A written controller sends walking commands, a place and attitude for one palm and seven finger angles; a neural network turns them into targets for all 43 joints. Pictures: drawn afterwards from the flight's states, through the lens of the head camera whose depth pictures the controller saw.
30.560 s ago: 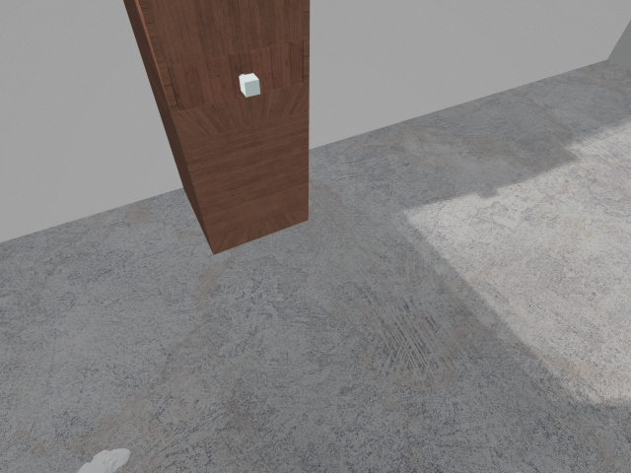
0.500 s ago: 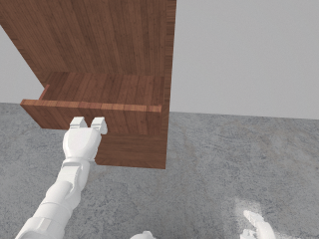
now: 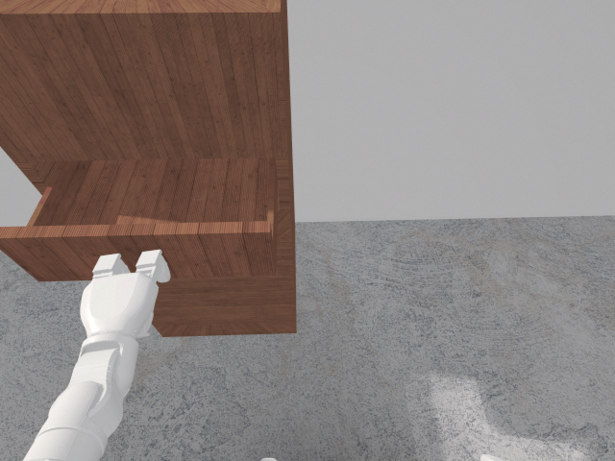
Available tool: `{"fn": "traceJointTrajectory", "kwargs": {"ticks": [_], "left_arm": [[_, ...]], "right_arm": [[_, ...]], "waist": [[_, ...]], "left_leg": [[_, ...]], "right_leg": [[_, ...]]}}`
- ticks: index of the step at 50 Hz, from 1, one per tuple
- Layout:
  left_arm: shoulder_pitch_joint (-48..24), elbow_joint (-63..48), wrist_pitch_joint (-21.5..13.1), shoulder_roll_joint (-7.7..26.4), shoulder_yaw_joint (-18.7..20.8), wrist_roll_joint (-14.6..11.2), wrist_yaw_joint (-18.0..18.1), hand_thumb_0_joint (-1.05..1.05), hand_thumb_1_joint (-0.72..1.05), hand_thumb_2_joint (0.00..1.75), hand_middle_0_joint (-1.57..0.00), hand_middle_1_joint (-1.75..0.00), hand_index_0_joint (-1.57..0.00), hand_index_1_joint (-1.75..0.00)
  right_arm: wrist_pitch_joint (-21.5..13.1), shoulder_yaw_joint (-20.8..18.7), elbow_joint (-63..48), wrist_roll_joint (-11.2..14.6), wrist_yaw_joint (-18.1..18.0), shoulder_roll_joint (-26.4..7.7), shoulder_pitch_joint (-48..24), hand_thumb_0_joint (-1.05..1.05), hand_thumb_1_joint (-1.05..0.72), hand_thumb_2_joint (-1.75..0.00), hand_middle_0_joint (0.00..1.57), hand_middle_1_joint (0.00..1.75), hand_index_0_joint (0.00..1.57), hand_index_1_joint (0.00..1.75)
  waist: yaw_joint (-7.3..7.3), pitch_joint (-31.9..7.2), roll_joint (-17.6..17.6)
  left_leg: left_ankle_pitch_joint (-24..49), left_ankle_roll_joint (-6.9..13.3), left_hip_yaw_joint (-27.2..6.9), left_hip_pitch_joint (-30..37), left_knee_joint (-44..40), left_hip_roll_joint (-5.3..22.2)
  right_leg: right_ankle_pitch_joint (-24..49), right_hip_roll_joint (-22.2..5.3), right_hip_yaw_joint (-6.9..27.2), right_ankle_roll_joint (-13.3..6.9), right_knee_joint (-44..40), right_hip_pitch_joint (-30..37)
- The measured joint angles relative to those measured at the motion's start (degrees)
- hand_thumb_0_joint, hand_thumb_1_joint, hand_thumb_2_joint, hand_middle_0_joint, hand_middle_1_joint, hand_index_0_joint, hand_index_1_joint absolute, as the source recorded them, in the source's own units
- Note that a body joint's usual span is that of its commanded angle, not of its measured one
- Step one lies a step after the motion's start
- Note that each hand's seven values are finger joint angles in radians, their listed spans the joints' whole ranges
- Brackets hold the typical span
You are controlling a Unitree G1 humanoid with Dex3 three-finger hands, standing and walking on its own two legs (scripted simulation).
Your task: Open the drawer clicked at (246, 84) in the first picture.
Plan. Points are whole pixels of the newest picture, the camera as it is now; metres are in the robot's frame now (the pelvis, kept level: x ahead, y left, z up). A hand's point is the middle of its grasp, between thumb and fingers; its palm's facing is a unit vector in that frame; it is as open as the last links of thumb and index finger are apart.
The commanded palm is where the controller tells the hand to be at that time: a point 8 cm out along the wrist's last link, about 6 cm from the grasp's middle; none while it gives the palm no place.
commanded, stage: pull the drawer open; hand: left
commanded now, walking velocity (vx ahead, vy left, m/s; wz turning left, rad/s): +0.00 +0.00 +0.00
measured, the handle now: (139, 281) +0.37 +0.26 -0.02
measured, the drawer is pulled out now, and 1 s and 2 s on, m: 0.15 0.24 0.30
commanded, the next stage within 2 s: open the thumb to release the handle in 1.48 s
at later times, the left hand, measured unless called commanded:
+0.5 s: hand (129, 354) +0.26 +0.25 -0.03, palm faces +0.01 -0.06 -1.00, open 7.7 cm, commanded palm +0.25 +0.25 +0.03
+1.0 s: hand (121, 389) +0.22 +0.25 -0.03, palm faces -0.05 -0.11 -0.99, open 7.8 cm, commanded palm +0.17 +0.25 +0.03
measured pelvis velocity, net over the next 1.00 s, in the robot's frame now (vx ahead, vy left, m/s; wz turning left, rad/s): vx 0.01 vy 0.00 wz -0.01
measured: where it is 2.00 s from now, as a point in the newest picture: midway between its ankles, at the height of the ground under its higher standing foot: outside the picture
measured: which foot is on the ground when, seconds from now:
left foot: down 0.00-1.00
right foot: down 0.00-1.00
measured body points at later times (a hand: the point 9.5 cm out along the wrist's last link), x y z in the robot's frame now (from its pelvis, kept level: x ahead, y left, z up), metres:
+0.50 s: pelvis +0.01 +0.00 -0.01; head +0.07 -0.01 +0.44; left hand +0.26 +0.25 +0.02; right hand +0.23 -0.21 -0.12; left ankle -0.01 +0.06 -0.69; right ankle -0.02 -0.09 -0.69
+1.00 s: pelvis +0.01 +0.00 +0.00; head +0.05 -0.01 +0.45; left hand +0.22 +0.25 +0.03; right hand +0.16 -0.26 -0.11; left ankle -0.01 +0.06 -0.69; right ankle -0.02 -0.09 -0.69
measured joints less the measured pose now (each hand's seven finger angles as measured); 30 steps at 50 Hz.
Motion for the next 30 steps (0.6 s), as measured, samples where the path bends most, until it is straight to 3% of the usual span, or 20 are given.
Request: {"fn": "traceJointTrajectory", "kwargs": {"ticks": [11, 17, 21, 30], "left_arm": [[18.90, -17.30, -0.10, -1.55, 0.09, -0.14, 2.19, 0.09, 0.43, 0.60, -0.26, -1.35, -0.37, -1.35], [14.93, -16.37, -1.54, -2.38, -2.33, 2.71, 3.85, 0.06, 0.39, 0.69, -0.30, -1.36, -0.38, -1.35], [12.44, -14.75, -1.26, -2.37, -3.44, 3.08, 3.83, 0.05, 0.38, 0.71, -0.31, -1.36, -0.37, -1.35], [9.54, -11.01, -0.44, -1.40, -3.83, 1.96, 2.16, 0.06, 0.42, 0.66, -0.29, -1.35, -0.35, -1.35]], "right_arm": [[-1.94, 0.10, -2.04, -0.94, 2.08, -0.11, -4.04, 0.01, -0.91, -0.90, 0.19, 0.30, 0.20, 0.30], [-2.85, 0.18, -1.69, -1.94, 1.38, -0.26, -7.91, 0.01, -0.91, -0.90, 0.19, 0.30, 0.20, 0.30], [-2.49, 0.67, -1.74, -1.72, 1.03, 0.68, -9.90, 0.01, -0.91, -0.90, 0.20, 0.30, 0.20, 0.30], [-1.46, 2.82, -1.78, -0.96, -0.38, 2.74, -9.08, 0.01, -0.91, -0.90, 0.20, 0.30, 0.21, 0.30]], "waist": [[1.11, -0.71, -0.08], [4.11, -0.38, 0.27], [5.29, -0.34, 0.40], [4.74, 0.15, -0.45]], "left_leg": [[-1.76, 0.29, 0.53, 2.17, -0.49, -0.27], [-2.82, 0.27, -1.38, -0.72, 3.13, -1.30], [-3.01, 0.12, -1.76, -1.55, 4.27, -1.45], [-1.99, -0.42, -2.20, 0.24, 3.11, -1.20]], "right_leg": [[-1.73, -0.10, 0.83, 0.39, -0.25, 2.00], [-3.57, -1.06, -1.49, 0.34, 2.97, -0.10], [-3.97, -1.21, -2.03, 0.17, 4.16, -0.85], [-2.95, -0.99, -2.39, -0.48, 3.04, 0.94]]}}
